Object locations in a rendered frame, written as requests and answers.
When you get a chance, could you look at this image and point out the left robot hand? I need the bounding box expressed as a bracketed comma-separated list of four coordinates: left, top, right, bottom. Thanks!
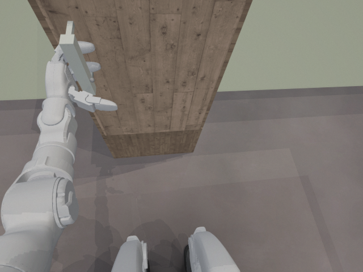
[45, 41, 118, 112]

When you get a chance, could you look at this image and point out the robot left upper arm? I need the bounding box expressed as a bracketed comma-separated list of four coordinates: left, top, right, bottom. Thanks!
[0, 177, 79, 272]

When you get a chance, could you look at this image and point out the cupboard door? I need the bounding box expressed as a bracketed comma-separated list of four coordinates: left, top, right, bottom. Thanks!
[36, 0, 247, 135]

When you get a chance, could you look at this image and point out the handle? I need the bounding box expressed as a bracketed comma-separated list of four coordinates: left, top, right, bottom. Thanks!
[59, 21, 96, 95]

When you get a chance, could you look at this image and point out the robot left thigh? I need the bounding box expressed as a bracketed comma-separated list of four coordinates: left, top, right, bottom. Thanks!
[111, 240, 148, 272]

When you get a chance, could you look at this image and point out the robot left forearm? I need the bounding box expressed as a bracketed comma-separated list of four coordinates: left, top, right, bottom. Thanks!
[1, 97, 78, 231]

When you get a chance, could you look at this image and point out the robot right shin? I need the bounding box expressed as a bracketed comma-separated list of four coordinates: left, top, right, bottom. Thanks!
[189, 227, 206, 272]

